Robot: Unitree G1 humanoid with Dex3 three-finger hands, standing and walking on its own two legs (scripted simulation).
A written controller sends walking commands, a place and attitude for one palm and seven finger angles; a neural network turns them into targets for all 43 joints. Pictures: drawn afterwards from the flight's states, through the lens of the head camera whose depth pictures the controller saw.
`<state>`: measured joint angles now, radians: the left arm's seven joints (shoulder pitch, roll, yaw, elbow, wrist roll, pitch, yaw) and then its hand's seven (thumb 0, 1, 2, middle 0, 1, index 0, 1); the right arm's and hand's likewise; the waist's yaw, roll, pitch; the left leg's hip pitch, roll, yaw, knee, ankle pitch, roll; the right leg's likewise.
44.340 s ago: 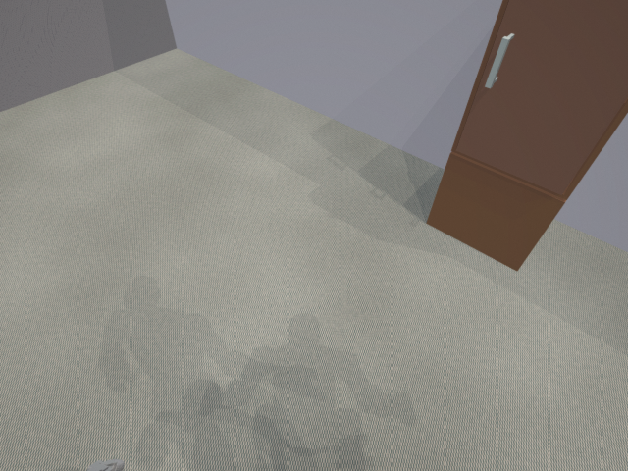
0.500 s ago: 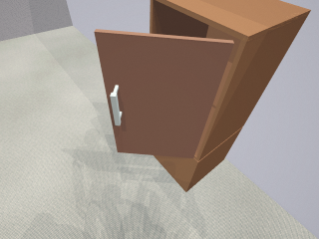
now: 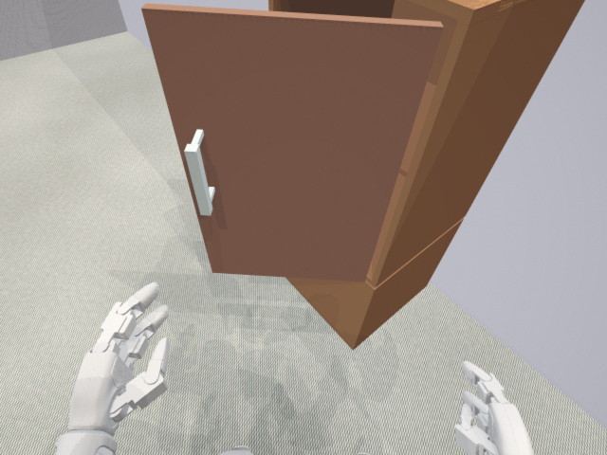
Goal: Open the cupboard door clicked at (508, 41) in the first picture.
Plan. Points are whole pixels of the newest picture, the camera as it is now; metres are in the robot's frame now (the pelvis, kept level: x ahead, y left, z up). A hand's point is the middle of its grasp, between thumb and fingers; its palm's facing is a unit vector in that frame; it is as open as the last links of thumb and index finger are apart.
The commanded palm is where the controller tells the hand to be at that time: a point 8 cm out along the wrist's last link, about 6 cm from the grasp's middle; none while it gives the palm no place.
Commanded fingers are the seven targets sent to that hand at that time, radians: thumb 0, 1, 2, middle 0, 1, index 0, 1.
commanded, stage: raise the hand with hooked fingers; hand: left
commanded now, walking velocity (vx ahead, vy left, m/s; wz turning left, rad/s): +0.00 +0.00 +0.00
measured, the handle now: (202, 174) +0.54 +0.19 +0.05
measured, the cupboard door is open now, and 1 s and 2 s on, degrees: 47 47 47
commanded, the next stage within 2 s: move the hooked fingers beside the handle in 1.80 s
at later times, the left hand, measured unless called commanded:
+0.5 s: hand (135, 372) +0.22 +0.21 +0.02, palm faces +0.01 -1.00 -0.05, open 10.8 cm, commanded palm +0.19 +0.27 +0.03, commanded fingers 0.00 -0.06 0.49 -0.27 -0.92 -0.27 -0.92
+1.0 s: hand (96, 332) +0.25 +0.26 +0.05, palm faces +0.01 -1.00 -0.04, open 13.6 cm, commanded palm +0.23 +0.31 +0.06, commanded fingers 0.00 -0.50 0.30 -0.30 -1.20 -0.30 -1.20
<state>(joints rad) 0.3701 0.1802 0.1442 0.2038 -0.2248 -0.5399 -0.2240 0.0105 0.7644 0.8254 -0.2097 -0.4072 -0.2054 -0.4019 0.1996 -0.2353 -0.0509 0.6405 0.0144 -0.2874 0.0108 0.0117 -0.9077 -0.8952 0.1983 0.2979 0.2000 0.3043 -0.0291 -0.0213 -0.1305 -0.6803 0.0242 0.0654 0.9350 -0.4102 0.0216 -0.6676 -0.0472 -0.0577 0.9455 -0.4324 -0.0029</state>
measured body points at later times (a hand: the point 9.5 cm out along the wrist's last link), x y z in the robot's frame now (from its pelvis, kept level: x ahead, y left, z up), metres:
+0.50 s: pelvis +0.01 -0.03 -0.03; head +0.07 -0.03 +0.42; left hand +0.21 +0.27 +0.03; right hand +0.18 -0.25 -0.12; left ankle +0.03 +0.11 -0.69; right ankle +0.02 -0.12 -0.69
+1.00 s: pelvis +0.01 +0.00 -0.01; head +0.06 +0.02 +0.44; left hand +0.25 +0.32 +0.05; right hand +0.19 -0.24 -0.07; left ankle +0.03 +0.11 -0.69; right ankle +0.02 -0.12 -0.69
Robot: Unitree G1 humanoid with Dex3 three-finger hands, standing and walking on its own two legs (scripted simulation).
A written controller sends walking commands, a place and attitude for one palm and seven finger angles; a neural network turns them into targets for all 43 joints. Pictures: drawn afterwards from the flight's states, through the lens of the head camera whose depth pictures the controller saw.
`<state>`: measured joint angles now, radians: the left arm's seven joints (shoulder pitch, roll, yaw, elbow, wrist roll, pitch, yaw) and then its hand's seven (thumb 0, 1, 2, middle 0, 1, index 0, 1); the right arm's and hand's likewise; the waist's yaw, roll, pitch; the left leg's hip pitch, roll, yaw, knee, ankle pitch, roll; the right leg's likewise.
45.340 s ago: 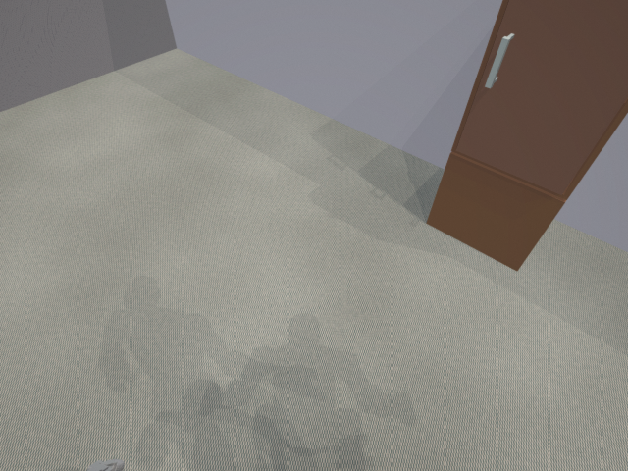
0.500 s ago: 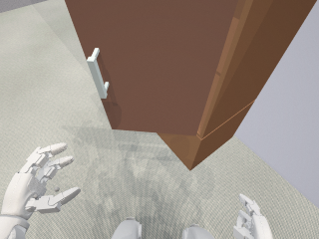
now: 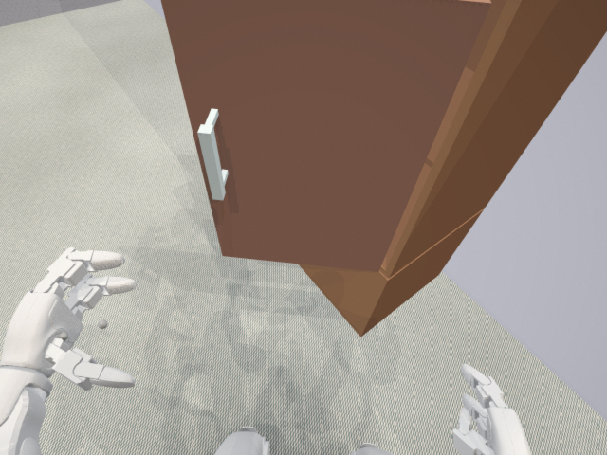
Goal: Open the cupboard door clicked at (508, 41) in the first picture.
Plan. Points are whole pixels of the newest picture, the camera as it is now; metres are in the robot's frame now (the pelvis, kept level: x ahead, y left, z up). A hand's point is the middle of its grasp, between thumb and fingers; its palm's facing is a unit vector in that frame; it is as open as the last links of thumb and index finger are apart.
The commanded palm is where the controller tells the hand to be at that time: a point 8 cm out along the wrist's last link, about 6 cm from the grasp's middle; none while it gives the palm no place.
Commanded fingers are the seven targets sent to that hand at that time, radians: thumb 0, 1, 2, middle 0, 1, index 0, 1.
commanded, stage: raise the hand with hooked fingers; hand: left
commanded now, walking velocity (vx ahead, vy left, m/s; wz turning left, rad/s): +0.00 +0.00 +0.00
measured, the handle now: (216, 157) +0.53 +0.18 +0.06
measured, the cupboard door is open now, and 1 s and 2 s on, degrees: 47 47 47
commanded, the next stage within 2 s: move the hooked fingers beside the handle in 0.80 s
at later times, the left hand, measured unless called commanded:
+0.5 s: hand (91, 274) +0.30 +0.28 +0.08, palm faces -0.02 -1.00 -0.03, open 14.0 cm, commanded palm +0.27 +0.32 +0.08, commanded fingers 0.00 -0.50 0.30 -0.30 -1.20 -0.30 -1.20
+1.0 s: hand (105, 280) +0.29 +0.26 +0.08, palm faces +0.00 -1.00 -0.04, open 14.0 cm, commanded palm +0.28 +0.31 +0.08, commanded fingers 0.00 -0.50 0.30 -0.30 -1.20 -0.30 -1.20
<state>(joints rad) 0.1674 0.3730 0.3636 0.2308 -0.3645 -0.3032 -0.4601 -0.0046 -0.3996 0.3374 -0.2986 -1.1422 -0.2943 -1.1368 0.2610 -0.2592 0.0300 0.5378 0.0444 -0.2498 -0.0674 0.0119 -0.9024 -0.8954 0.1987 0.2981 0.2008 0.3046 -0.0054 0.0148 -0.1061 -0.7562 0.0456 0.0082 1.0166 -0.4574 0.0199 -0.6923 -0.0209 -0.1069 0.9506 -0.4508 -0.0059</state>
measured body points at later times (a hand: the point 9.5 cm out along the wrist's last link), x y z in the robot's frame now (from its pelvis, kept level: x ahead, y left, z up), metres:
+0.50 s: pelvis +0.01 +0.01 +0.01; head +0.06 +0.02 +0.46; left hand +0.30 +0.33 +0.08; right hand +0.15 -0.25 -0.06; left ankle +0.03 +0.10 -0.68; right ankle +0.01 -0.12 -0.68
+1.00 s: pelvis +0.00 -0.01 +0.01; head +0.05 -0.01 +0.46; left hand +0.29 +0.31 +0.09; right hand +0.15 -0.27 -0.07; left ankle +0.03 +0.10 -0.68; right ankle +0.01 -0.12 -0.68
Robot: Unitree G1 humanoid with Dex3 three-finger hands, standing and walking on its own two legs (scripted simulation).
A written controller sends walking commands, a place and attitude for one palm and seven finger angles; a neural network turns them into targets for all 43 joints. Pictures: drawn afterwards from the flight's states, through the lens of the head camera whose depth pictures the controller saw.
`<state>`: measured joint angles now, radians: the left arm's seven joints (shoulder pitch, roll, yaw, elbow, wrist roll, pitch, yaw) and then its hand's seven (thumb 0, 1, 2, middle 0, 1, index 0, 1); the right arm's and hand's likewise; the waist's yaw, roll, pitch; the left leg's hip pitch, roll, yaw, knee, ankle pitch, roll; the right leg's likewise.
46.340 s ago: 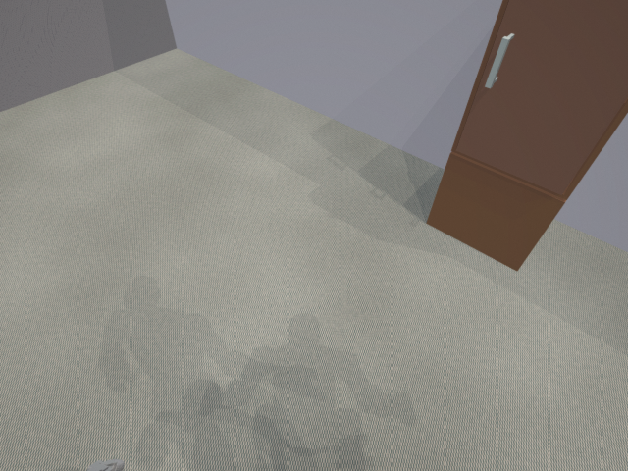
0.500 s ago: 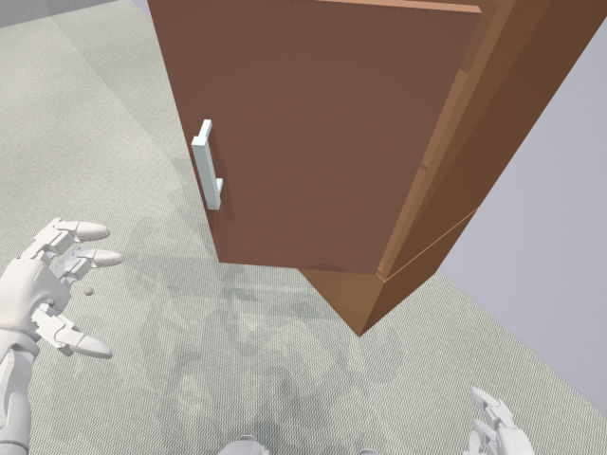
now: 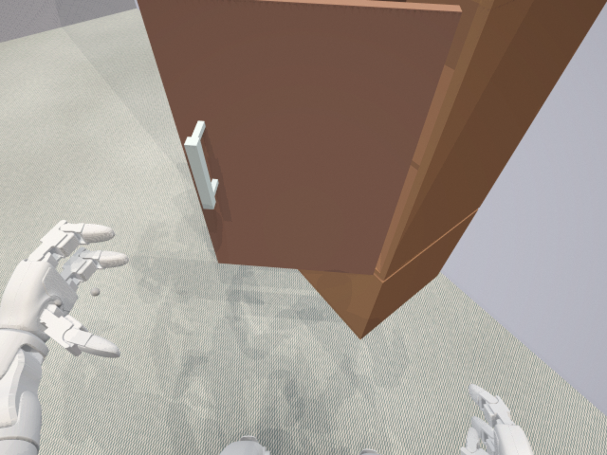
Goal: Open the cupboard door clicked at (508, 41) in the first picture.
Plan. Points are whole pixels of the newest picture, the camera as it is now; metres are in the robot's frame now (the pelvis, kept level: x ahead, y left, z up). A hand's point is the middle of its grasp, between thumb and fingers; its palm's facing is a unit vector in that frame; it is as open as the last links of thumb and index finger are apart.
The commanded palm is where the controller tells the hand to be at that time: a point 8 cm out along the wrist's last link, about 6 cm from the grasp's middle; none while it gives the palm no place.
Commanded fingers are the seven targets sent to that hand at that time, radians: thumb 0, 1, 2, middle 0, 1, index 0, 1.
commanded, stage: move the hooked fingers beside the handle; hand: left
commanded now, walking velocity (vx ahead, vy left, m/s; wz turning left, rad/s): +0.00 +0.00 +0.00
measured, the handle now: (204, 167) +0.53 +0.19 +0.05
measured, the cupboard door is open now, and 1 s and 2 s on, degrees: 47 47 47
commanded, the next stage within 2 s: none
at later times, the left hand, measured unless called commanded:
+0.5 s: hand (131, 244) +0.36 +0.25 +0.07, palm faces -0.02 -1.00 -0.04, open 14.0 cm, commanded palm +0.34 +0.30 +0.07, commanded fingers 0.00 -0.50 0.30 -0.30 -1.20 -0.30 -1.20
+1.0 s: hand (147, 214) +0.42 +0.25 +0.06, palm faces -0.05 -1.00 -0.02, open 14.0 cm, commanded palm +0.40 +0.30 +0.06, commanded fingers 0.00 -0.50 0.30 -0.30 -1.20 -0.30 -1.20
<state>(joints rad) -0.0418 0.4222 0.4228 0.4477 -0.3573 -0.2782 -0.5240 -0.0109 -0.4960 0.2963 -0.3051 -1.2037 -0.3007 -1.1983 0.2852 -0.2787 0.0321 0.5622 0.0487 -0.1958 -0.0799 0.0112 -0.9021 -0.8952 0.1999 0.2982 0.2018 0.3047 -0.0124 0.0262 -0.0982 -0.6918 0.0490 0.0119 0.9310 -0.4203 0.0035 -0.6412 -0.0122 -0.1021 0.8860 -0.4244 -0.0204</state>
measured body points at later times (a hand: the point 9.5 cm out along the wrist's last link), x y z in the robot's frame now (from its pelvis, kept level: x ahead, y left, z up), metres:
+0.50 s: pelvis +0.00 -0.01 +0.00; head +0.07 +0.00 +0.44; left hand +0.36 +0.31 +0.07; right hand +0.10 -0.28 -0.10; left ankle +0.02 +0.12 -0.69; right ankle +0.01 -0.11 -0.69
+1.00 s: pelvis +0.00 +0.01 -0.01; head +0.09 +0.02 +0.43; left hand +0.41 +0.30 +0.07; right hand +0.08 -0.27 -0.11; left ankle +0.02 +0.12 -0.69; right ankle +0.01 -0.11 -0.69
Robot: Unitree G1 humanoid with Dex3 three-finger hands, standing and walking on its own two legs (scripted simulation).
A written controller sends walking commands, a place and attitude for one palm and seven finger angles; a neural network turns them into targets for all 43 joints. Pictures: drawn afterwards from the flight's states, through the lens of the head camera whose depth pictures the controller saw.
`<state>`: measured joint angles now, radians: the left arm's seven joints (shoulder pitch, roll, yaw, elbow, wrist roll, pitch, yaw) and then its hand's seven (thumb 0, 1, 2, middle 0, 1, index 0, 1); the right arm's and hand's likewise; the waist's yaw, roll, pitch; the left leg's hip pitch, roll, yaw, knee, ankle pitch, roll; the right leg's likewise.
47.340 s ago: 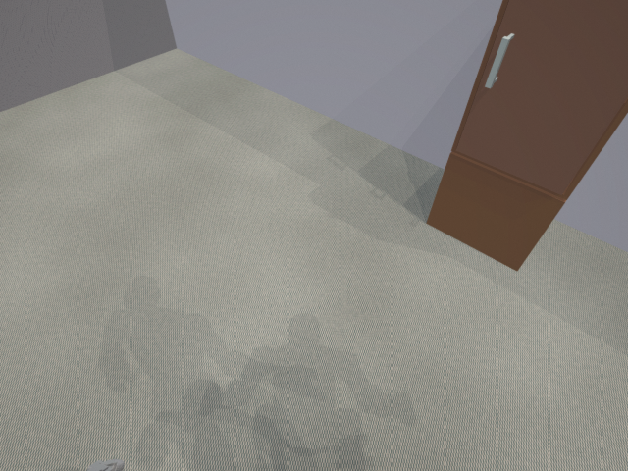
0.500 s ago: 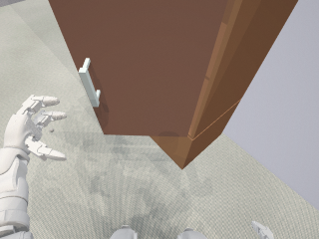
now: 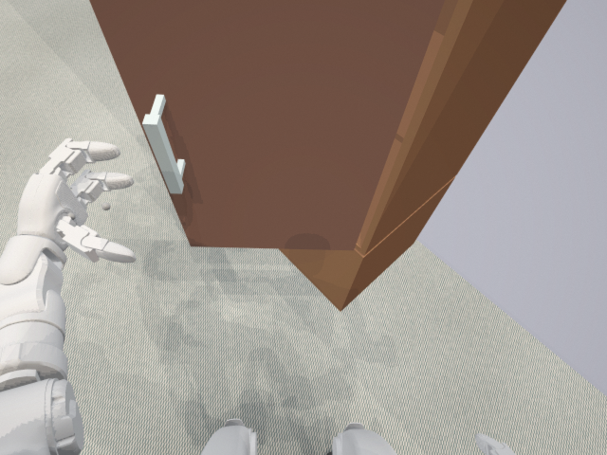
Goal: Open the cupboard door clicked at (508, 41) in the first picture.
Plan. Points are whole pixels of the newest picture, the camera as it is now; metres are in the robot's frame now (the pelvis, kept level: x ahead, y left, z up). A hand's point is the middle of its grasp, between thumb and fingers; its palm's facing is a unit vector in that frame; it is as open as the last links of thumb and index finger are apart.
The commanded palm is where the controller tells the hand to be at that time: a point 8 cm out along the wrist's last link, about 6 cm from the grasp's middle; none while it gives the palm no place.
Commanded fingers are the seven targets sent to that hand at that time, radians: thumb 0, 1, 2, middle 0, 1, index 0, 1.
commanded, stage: move the hooked fingers beside the handle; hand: left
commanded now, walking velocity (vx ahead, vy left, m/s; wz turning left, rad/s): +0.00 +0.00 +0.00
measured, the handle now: (168, 147) +0.52 +0.20 +0.06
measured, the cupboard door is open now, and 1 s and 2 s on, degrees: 47 47 47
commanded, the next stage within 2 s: slide the fingers in behind the handle in 1.30 s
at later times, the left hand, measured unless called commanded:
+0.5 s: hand (126, 176) +0.46 +0.24 +0.07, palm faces +0.00 -1.00 -0.02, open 14.0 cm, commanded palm +0.45 +0.29 +0.06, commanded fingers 0.00 -0.50 0.30 -0.30 -1.20 -0.30 -1.20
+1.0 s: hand (122, 178) +0.46 +0.25 +0.06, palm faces +0.00 -1.00 +0.00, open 14.0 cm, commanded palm +0.44 +0.30 +0.06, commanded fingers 0.00 -0.50 0.30 -0.30 -1.20 -0.30 -1.20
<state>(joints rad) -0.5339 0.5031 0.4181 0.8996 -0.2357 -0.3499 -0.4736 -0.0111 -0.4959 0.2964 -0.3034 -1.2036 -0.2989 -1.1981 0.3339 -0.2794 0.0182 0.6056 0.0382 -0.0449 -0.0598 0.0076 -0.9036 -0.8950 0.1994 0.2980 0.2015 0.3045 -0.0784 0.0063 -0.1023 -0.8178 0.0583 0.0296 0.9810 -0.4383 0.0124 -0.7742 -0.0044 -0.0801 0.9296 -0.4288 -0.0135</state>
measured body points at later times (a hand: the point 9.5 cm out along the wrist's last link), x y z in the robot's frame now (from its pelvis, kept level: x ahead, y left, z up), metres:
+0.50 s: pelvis +0.00 +0.00 -0.01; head +0.11 +0.03 +0.43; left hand +0.46 +0.30 +0.07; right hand +0.02 -0.27 -0.11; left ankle +0.02 +0.11 -0.68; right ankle +0.01 -0.12 -0.68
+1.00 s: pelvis +0.00 +0.00 -0.01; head +0.12 +0.03 +0.43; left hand +0.46 +0.31 +0.06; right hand +0.03 -0.27 -0.11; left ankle +0.02 +0.11 -0.68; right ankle +0.01 -0.12 -0.68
